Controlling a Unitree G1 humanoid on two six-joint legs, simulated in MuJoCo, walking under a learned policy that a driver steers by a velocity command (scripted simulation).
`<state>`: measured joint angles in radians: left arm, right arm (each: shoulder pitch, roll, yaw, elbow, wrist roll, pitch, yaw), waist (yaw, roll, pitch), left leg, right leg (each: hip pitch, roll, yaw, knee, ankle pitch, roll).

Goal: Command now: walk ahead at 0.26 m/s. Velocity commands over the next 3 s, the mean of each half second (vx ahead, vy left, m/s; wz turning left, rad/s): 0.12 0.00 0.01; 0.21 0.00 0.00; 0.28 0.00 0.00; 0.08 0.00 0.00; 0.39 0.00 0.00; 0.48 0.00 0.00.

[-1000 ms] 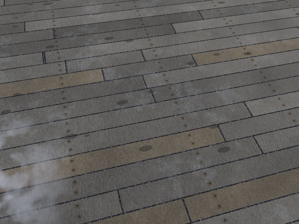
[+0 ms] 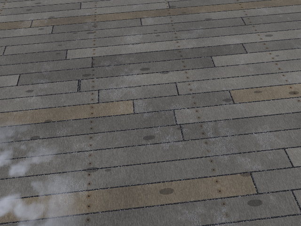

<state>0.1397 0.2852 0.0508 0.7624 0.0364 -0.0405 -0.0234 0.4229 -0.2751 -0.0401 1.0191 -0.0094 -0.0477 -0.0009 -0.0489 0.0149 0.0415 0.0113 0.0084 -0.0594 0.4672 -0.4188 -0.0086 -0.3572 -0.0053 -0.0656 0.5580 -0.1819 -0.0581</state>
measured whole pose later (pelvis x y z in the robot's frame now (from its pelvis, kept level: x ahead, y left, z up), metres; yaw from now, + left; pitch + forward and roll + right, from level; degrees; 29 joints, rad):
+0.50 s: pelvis +0.11 +0.00 +0.01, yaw +0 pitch -2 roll +0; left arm 0.30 0.19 -0.01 0.99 0.01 -0.01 0.02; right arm 0.17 -0.19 0.01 1.04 -0.01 -0.01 -0.03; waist 0.02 -0.02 0.04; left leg -0.22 -0.02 0.02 0.44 -0.19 0.03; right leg -0.08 0.03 -0.06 0.40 -0.29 -0.05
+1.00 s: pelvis +0.19 -0.02 +0.01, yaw -1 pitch +0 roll +1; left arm 0.44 0.19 0.03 1.07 0.03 -0.07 0.01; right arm 0.29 -0.21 -0.05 1.09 -0.03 -0.03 0.01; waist 0.02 0.01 0.01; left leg -0.36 -0.02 0.04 0.88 -0.38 0.07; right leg -0.06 0.03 -0.05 0.38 -0.33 -0.07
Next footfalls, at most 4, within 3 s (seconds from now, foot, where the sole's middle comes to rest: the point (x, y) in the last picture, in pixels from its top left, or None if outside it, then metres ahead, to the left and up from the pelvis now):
0.38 left None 0.18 0.09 -0.76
1.28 left None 0.49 0.06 -0.76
1.66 right None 0.47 -0.13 -0.76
2.62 right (168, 148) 0.88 -0.08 -0.76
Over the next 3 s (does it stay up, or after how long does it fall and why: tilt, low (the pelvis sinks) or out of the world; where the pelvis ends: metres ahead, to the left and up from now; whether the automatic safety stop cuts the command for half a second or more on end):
stays up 0.91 -0.02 0.02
